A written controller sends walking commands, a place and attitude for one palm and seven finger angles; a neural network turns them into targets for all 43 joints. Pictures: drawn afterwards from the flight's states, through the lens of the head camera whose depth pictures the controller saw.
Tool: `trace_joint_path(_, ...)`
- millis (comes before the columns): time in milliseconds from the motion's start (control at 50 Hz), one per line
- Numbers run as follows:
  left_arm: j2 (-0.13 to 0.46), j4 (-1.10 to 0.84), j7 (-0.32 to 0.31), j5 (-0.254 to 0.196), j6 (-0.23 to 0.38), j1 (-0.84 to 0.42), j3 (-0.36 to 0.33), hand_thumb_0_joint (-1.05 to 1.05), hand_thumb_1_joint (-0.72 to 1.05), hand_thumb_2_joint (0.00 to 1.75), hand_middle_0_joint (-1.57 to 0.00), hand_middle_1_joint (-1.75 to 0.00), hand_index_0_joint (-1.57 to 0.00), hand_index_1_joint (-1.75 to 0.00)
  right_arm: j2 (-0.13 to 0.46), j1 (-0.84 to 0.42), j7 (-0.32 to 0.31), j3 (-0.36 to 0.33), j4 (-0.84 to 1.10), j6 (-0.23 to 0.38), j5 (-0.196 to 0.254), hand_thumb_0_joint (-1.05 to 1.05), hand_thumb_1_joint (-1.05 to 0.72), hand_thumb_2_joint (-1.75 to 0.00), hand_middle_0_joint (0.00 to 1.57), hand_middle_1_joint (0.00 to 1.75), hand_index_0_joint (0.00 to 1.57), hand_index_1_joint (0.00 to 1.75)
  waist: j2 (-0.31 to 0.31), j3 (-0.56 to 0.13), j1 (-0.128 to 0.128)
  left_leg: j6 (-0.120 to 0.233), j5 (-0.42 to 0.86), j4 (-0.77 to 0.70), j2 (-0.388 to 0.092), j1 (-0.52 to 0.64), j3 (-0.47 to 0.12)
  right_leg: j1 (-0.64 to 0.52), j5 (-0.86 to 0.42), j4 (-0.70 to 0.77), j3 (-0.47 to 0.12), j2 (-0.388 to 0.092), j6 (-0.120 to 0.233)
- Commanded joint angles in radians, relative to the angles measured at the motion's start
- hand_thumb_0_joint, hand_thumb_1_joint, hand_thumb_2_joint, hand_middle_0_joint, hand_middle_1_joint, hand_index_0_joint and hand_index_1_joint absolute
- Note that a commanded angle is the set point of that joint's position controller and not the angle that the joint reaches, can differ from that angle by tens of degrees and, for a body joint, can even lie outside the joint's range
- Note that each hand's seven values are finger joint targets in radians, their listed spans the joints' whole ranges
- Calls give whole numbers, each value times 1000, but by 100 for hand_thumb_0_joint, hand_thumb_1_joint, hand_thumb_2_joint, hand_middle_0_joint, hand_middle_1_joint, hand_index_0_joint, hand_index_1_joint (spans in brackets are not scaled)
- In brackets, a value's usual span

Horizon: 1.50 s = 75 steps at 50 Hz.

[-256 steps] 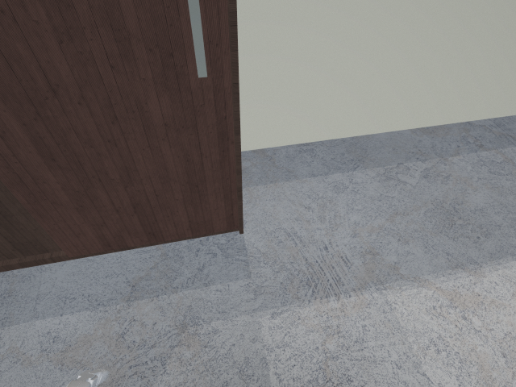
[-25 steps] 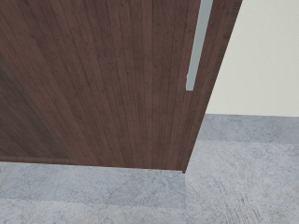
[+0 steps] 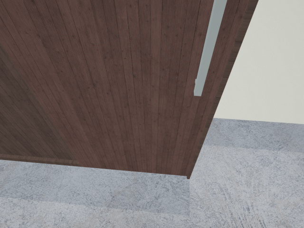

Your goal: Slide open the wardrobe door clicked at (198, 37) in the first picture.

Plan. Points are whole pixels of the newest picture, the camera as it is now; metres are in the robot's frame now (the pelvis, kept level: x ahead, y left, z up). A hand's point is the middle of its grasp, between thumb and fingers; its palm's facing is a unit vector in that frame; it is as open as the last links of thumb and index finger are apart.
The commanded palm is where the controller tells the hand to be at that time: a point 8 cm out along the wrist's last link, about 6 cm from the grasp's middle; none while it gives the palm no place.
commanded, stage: look again from close up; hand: right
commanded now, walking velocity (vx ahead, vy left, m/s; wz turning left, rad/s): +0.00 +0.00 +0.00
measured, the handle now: (206, 47) +0.53 -0.12 +0.22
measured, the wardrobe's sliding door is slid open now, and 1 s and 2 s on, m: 0.00 0.00 0.00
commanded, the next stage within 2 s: shuffle to correct the standing spot in 1.08 s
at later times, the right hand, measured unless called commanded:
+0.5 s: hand out of the picture +0.00 -0.14 -0.17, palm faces +0.03 +0.97 -0.25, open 7.4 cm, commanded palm none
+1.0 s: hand out of the picture -0.01 -0.12 -0.17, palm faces +0.05 +0.98 -0.21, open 7.4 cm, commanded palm none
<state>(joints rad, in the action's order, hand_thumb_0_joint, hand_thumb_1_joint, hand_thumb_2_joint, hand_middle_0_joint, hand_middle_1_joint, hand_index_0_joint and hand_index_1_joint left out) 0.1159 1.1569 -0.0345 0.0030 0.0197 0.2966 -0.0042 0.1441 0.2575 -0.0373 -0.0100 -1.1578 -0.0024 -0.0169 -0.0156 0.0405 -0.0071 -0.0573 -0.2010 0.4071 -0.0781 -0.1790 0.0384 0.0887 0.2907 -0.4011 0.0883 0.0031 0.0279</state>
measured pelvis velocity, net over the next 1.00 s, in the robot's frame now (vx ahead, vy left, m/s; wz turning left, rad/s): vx -0.02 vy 0.06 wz -0.02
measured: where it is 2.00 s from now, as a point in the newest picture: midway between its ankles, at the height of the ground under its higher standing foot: outside the picture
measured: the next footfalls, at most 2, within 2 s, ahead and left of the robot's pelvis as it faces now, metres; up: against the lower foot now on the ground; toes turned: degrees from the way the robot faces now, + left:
right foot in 1.74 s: +0.10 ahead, -0.09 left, +0.00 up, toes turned -6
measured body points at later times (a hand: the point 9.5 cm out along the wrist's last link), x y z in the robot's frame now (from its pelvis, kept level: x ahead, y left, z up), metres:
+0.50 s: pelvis -0.01 +0.04 +0.00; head -0.01 +0.07 +0.44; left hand -0.01 +0.26 -0.18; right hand +0.00 -0.19 -0.15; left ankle +0.01 +0.16 -0.74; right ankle -0.04 -0.09 -0.74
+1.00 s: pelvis -0.02 +0.06 +0.00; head +0.00 +0.07 +0.45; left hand -0.03 +0.28 -0.17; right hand -0.01 -0.17 -0.16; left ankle +0.01 +0.16 -0.74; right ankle -0.04 -0.09 -0.74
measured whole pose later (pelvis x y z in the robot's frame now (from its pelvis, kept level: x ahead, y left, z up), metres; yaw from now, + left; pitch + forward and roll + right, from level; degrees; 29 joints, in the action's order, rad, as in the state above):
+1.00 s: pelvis -0.02 +0.06 +0.00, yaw -1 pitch -1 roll -1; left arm 0.16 1.12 -0.02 0.01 0.01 0.31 0.01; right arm 0.15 0.25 -0.02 -0.01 -1.12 0.01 -0.01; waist 0.02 0.05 -0.01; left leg 0.03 -0.22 0.48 -0.02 -0.23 0.09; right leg 0.13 0.27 -0.43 0.04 -0.06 -0.05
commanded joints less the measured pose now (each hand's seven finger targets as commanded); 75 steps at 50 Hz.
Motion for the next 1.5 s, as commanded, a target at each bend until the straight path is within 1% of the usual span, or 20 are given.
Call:
trace_joint_path(0, 126, -110, 5, 9, 25, 76, -17, 0, 90, 90, -20, -30, -20, -30, 128, 109, -35, -3, 41, 37, -1, 0, -90, -90, 20, 30, 20, 30, 107, -58, 15, 83, 252, 96, -68, 60, -51, 130, -316, -35, -86, -99, -31)
trace_joint_path(20, 124, -113, 7, 11, 28, 85, -11, 0, 90, 90, -20, -30, -20, -30, 109, 97, -25, 4, 51, 33, 2, 0, -90, -90, 20, 30, 20, 30, 139, -58, 6, 89, 89, 105, -40, 27, -32, 141, -298, -3, -103, -125, -22)
trace_joint_path(60, 127, -137, 4, 15, 33, 90, -8, 0, 90, 90, -20, -30, -20, -30, 95, 79, -12, 8, 64, 30, 1, 0, -90, -90, 20, 30, 20, 30, 218, -47, 4, 85, 27, 133, -7, -13, 3, 113, -444, 7, -121, -145, -7)
trace_joint_path(80, 132, -141, -1, 14, 30, 88, -8, 0, 90, 90, -20, -30, -20, -30, 91, 77, -9, 8, 67, 30, 1, 0, -90, -90, 20, 30, 20, 30, 176, -38, 5, 86, 38, 127, -5, -21, 3, 96, -484, -9, -116, -147, 0)
trace_joint_path(100, 136, -147, -3, 12, 27, 89, -10, 0, 90, 90, -20, -30, -20, -30, 88, 77, -8, 8, 65, 30, 2, 0, -90, -90, 20, 30, 20, 30, 107, -32, 6, 87, 60, 114, -9, -24, -3, 89, -453, -19, -110, -143, 5)
trace_joint_path(140, 139, -155, -1, 8, 20, 88, -10, 0, 90, 90, -20, -30, -20, -30, 90, 63, -5, 9, 70, 28, 4, 0, -90, -90, 20, 30, 20, 30, 12, 10, 16, 88, 95, 85, -22, -40, -23, 108, -295, -1, -104, -127, 7)
trace_joint_path(200, 141, -148, 3, 11, 17, 77, -8, 0, 90, 90, -20, -30, -20, -30, 101, 54, -2, 4, 77, 25, 3, 0, -90, -90, 20, 30, 20, 30, 19, 61, 12, 85, 70, 68, -22, -50, -39, 139, -180, 36, -102, -115, 5)
trace_joint_path(240, 137, -143, 6, 10, 13, 69, -6, 0, 90, 90, -20, -30, -20, -30, 110, 57, -1, 4, 77, 25, 3, 0, -90, -90, 20, 30, 20, 30, -11, 77, 10, 88, 46, 40, -27, -60, -61, 146, -97, 47, -98, -105, 3)
trace_joint_path(400, 130, -114, 10, 14, 8, 72, 0, 0, 90, 90, -20, -30, -20, -30, 138, 48, 4, -6, 87, 33, 4, 0, -90, -90, 20, 30, 20, 30, -16, 54, 10, 97, 17, -10, -44, -59, -90, 119, -67, 44, -71, -90, -9)
trace_joint_path(440, 130, -107, 10, 14, 7, 76, 0, 0, 90, 90, -20, -30, -20, -30, 139, 44, 5, -8, 87, 34, 5, 0, -90, -90, 20, 30, 20, 30, -38, 45, 12, 99, 4, -24, -47, -60, -96, 116, -60, 43, -69, -89, -11)
trace_joint_path(500, 128, -94, 10, 14, 9, 77, 1, 0, 90, 90, -20, -30, -20, -30, 143, 38, 5, -11, 89, 36, 6, 0, -90, -90, 20, 30, 20, 30, -10, 38, 10, 101, 19, -26, -47, -49, -93, 115, -74, 42, -67, -92, -15)
trace_joint_path(580, 125, -79, 8, 13, 9, 83, 0, 0, 90, 90, -20, -30, -20, -30, 145, 39, 6, -14, 84, 39, 6, 0, -90, -90, 20, 30, 20, 30, -19, 9, 9, 104, 50, -31, -50, -24, -91, 107, -89, 35, -63, -94, -20)
trace_joint_path(820, 116, -52, 7, 13, 6, 94, -1, 0, 90, 90, -20, -30, -20, -30, 144, 35, 7, -18, 76, 35, 7, 0, -90, -90, 20, 30, 20, 30, -5, 31, 8, 106, -24, -66, -47, -36, -91, 119, -70, 39, -62, -96, -27)
trace_joint_path(900, 116, -53, 5, 12, 10, 92, -2, 0, 90, 90, -20, -30, -20, -30, 142, 37, 8, -19, 77, 36, 7, 0, -90, -90, 20, 30, 20, 30, 21, 24, 5, 106, 13, -55, -43, -24, -84, 118, -93, 43, -67, -102, -26)
trace_joint_path(1160, 118, -57, 1, 12, 13, 80, -4, 0, 90, 90, -20, -30, -20, -30, 129, 39, 8, -17, 78, 31, 5, 0, -90, -90, 20, 30, 20, 30, 33, 31, 2, 99, 39, -33, -31, -20, -64, 121, -116, 59, -81, -113, -22)
trace_joint_path(1240, 98, -56, 10, 23, -4, 108, -3, 0, 90, 90, -20, -30, -20, -30, 122, 71, 14, -26, 80, 17, -3, 0, -90, -90, 20, 30, 20, 30, -19, 80, -5, 114, -328, -58, -35, -73, -100, 185, 142, 20, -52, -77, -14)
trace_joint_path(1300, 91, -67, 16, 27, -6, 123, -6, 0, 90, 90, -20, -30, -20, -30, 127, 87, 19, -38, 97, 14, -6, 0, -90, -90, 20, 30, 20, 30, -16, 116, -5, 130, -429, -57, -42, -125, -119, 212, 192, -13, -50, -64, -2)
trace_joint_path(1340, 84, -71, 16, 27, 1, 140, -7, 0, 90, 90, -20, -30, -20, -30, 121, 90, 22, -43, 103, 18, -6, 0, -90, -90, 20, 30, 20, 30, -17, 119, -1, 137, -414, -30, -38, -134, -113, 212, 177, -19, -58, -68, 5)
trace_joint_path(1420, 106, -72, 10, 22, 22, 172, -12, 0, 90, 90, -20, -30, -20, -30, 87, 94, 29, -44, 117, 32, -8, 0, -90, -90, 20, 30, 20, 30, 99, 101, 5, 130, -232, 119, 11, -123, -21, 178, 64, 11, -121, -129, 36)
trace_joint_path(1480, 123, -66, 3, 19, 35, 186, -19, 0, 90, 90, -20, -30, -20, -30, 60, 104, 29, -45, 120, 44, -10, 0, -90, -90, 20, 30, 20, 30, 130, 78, 2, 128, -63, 232, 37, -91, 37, 153, -168, -19, -140, -165, 62)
